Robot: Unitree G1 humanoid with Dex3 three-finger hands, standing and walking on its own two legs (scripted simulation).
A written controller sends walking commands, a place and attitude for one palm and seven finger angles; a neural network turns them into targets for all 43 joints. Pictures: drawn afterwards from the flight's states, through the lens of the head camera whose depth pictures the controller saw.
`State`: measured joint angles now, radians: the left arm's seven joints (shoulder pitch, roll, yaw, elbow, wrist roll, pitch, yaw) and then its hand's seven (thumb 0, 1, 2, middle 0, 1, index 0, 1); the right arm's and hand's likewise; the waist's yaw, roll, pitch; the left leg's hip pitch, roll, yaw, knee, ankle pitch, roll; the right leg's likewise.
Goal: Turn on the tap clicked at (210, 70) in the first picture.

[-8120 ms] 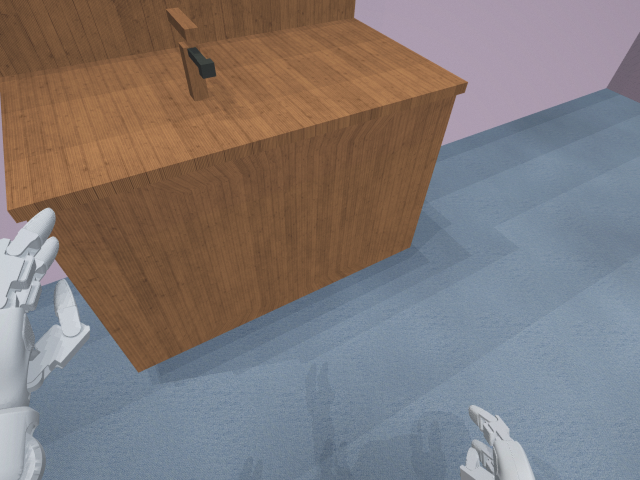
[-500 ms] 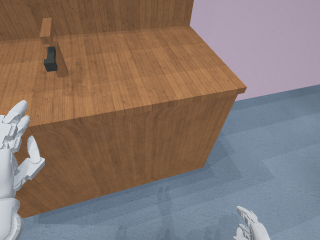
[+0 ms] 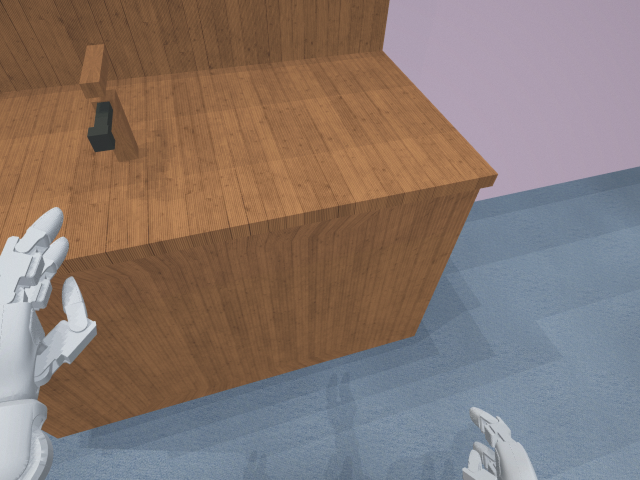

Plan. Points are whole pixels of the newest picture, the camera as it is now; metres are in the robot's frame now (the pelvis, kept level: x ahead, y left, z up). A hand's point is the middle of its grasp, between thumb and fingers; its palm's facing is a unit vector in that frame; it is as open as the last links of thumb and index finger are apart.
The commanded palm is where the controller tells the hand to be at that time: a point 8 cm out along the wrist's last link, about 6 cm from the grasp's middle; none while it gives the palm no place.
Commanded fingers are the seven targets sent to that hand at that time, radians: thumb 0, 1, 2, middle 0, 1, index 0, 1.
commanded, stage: shuffle to correct the standing spot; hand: left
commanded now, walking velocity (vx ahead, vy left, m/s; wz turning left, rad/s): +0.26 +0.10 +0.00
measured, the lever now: (101, 138) +0.53 +0.40 +0.12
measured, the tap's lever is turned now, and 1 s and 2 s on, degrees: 0 0 0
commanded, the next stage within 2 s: come to a stop and stand still in 0.90 s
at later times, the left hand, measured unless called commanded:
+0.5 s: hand (76, 236) +0.29 +0.29 +0.18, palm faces +0.40 -0.82 -0.40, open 7.4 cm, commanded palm +0.22 +0.33 +0.17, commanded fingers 0.00 0.90 0.90 -0.20 -0.30 -0.20 -0.30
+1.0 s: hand (104, 189) +0.37 +0.29 +0.17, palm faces +0.45 -0.81 -0.37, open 7.4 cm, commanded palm +0.32 +0.33 +0.17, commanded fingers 0.00 0.90 0.90 -0.20 -0.30 -0.20 -0.30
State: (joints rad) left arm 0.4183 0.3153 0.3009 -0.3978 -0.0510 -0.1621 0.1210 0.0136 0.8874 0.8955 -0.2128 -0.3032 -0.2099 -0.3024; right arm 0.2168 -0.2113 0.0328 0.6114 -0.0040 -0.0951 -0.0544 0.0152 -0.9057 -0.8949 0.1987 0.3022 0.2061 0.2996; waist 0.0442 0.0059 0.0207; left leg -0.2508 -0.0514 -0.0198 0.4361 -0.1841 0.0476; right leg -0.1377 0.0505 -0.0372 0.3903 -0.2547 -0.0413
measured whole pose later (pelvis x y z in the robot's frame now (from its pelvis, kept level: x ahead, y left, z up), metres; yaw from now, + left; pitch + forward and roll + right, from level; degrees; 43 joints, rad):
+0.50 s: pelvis +0.07 +0.04 -0.01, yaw +2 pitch +0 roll +0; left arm 0.41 0.41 0.39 -0.54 -0.04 -0.21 0.13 0.01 0.89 0.90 -0.21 -0.30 -0.21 -0.30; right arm 0.24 -0.14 0.02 0.62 0.00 -0.12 -0.02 0.02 -0.91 -0.90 0.20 0.30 0.20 0.30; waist -0.01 -0.04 0.07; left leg -0.23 -0.03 0.08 0.54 -0.30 0.06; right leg -0.54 -0.02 -0.03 1.22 -0.40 0.00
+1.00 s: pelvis +0.17 +0.04 -0.01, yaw +3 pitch -2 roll +0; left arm 0.46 0.38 0.38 -0.60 -0.04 -0.24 0.13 0.01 0.88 0.89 -0.22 -0.30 -0.21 -0.30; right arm 0.19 -0.25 -0.02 0.59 -0.01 -0.09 -0.06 0.01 -0.91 -0.90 0.20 0.30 0.20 0.30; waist 0.03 -0.06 0.07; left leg -0.37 0.08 0.07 0.66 -0.27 0.01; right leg -0.28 -0.05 -0.13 0.61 -0.30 -0.03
